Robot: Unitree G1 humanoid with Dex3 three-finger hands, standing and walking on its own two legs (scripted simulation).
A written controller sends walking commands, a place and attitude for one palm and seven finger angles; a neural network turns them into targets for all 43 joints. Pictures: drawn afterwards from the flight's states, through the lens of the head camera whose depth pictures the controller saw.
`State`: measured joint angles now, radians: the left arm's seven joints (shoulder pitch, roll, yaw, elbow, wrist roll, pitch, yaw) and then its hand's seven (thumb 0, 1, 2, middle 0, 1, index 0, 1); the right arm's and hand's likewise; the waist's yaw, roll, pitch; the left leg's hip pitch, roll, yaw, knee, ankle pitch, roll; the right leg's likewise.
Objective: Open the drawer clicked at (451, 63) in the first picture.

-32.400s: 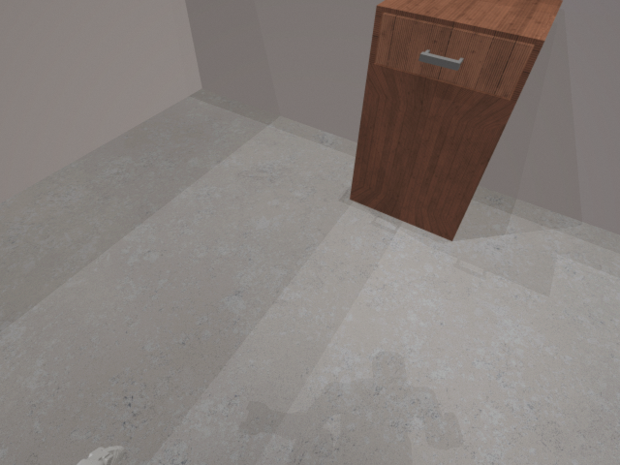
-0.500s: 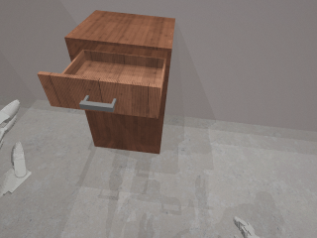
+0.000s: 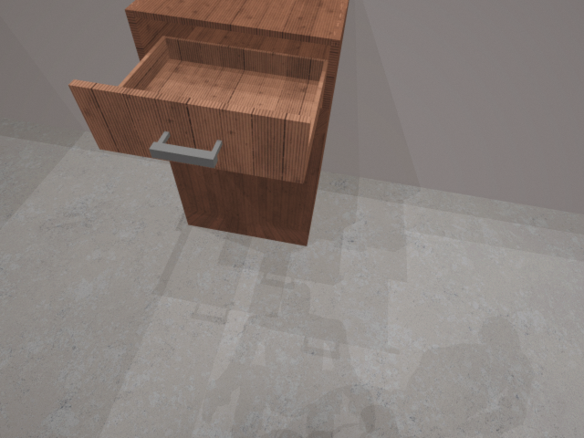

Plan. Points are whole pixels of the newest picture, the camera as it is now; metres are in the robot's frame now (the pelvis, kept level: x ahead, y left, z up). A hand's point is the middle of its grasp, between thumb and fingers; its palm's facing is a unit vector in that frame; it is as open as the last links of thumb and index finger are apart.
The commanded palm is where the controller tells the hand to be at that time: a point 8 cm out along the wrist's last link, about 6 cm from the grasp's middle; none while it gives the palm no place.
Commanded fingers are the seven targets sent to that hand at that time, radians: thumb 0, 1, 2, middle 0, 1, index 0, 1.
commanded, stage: let the arm hang, fingers relaxed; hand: left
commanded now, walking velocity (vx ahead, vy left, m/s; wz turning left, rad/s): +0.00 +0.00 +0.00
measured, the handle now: (187, 147) +0.61 +0.24 -0.01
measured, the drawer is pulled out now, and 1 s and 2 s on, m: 0.29 0.29 0.29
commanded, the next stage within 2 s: look to check the result in 0.68 s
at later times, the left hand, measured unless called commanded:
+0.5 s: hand out of the picture +0.02 +0.17 -0.16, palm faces +0.00 -0.98 -0.20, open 7.3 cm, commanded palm none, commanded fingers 0.00 0.90 0.90 -0.20 -0.30 -0.20 -0.30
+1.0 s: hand out of the picture +0.00 +0.16 -0.16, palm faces +0.01 -0.98 -0.18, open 7.4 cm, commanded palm none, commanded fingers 0.00 0.90 0.90 -0.20 -0.30 -0.20 -0.30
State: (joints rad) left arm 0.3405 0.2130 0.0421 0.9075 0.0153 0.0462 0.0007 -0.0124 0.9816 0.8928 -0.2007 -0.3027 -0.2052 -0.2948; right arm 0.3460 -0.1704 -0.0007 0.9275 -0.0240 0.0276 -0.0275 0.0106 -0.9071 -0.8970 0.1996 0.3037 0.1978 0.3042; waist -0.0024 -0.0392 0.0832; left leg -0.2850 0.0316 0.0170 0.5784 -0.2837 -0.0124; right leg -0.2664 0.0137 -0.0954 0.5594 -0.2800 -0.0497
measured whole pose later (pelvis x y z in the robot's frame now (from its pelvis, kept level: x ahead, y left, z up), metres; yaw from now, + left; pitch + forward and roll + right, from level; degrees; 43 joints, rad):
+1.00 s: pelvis +0.01 +0.00 +0.01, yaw -2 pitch -2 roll +0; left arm 0.30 0.11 0.02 1.14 0.01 0.00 0.03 0.01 0.90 0.89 -0.19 -0.30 -0.20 -0.29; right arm 0.32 -0.10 0.00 1.12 -0.02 0.01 -0.04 0.00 -0.91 -0.90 0.20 0.30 0.20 0.30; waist -0.01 0.02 0.06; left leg -0.16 0.03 0.05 0.41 -0.22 -0.01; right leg -0.17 0.02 -0.06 0.41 -0.22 -0.04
